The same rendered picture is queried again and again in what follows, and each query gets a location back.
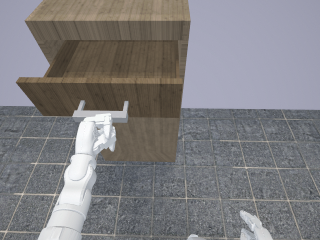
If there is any robot right shin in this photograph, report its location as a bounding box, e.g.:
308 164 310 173
188 234 198 239

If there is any robot left hand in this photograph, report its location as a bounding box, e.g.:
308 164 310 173
75 113 117 159

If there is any drawer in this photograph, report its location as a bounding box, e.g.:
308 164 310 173
16 40 183 118

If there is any left robot forearm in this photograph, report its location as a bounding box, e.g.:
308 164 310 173
37 153 97 240

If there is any handle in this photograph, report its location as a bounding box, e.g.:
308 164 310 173
72 100 129 123

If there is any cabinet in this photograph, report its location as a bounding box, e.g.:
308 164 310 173
25 0 191 162

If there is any robot right hand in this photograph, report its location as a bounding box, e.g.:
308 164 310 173
240 210 273 240

